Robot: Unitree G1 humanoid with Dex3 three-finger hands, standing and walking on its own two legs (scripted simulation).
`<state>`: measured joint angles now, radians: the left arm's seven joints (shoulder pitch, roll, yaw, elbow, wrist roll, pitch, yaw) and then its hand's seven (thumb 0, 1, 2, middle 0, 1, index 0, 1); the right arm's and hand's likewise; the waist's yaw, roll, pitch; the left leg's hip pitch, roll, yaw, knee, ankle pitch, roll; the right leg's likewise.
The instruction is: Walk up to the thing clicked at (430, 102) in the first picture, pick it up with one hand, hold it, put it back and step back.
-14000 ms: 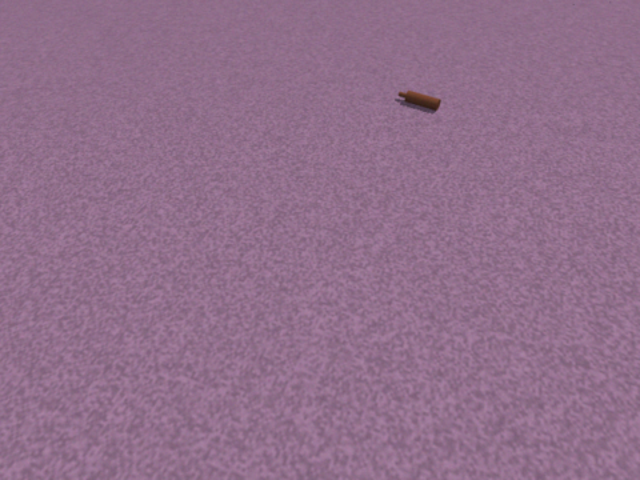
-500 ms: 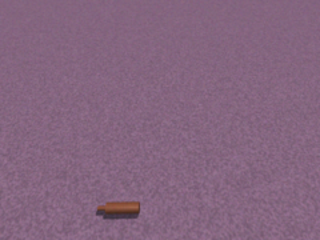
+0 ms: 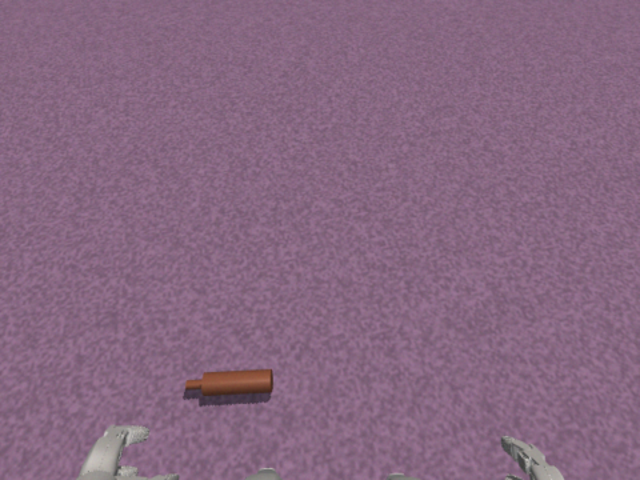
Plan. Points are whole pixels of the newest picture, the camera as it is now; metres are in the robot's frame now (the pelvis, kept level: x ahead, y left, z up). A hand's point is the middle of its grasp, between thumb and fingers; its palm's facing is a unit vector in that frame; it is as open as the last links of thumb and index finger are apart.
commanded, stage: rise first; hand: left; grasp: from above
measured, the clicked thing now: (229, 382) +0.42 +0.29 -0.71
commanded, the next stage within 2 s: none
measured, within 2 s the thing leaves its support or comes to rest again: neither
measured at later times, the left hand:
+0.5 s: hand out of the picture +0.13 +0.27 -0.20, palm faces -0.18 -0.86 -0.48, open 14.2 cm
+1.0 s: hand (169, 453) +0.20 +0.30 -0.35, palm faces -0.42 -0.54 -0.73, open 14.3 cm
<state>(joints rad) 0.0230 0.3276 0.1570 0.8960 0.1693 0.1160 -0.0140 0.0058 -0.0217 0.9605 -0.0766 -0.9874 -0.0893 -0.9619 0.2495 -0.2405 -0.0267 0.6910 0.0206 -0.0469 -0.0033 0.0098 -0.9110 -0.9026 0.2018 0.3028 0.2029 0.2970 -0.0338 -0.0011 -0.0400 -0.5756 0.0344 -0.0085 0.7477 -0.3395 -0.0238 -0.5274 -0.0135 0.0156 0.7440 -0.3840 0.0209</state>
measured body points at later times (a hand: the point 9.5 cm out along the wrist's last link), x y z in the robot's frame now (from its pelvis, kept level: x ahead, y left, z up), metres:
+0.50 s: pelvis +0.00 +0.01 -0.07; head +0.10 +0.03 +0.37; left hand +0.14 +0.31 -0.17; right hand +0.18 -0.23 -0.16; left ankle +0.02 +0.13 -0.71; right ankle -0.01 -0.13 -0.71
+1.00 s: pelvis -0.05 +0.00 -0.21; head +0.12 +0.02 +0.20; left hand +0.22 +0.33 -0.31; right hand +0.15 -0.26 -0.32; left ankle +0.02 +0.13 -0.71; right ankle -0.01 -0.13 -0.71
